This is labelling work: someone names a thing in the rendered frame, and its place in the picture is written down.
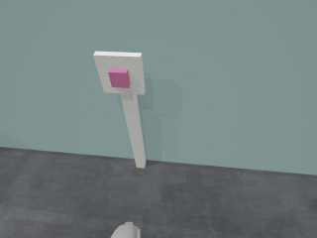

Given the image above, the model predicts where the button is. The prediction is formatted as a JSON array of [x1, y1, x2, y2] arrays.
[[108, 68, 131, 88]]

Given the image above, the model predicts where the panel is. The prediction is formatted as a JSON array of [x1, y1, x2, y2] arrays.
[[93, 51, 146, 169]]

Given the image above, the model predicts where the robot left thigh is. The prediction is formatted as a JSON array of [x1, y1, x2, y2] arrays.
[[110, 224, 141, 238]]

